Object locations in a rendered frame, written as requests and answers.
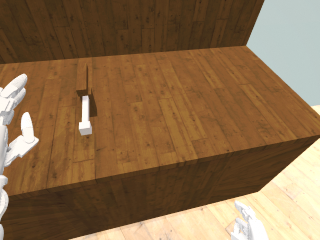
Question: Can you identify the counter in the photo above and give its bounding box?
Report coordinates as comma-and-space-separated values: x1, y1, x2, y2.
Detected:
0, 0, 320, 240

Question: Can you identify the tap lever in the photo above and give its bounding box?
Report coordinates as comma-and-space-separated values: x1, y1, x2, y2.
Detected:
79, 95, 92, 136

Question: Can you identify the left robot hand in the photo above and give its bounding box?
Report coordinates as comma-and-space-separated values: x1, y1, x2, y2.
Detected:
0, 74, 39, 176

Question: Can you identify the right robot hand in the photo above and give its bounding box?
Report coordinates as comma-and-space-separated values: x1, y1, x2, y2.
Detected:
231, 200, 269, 240

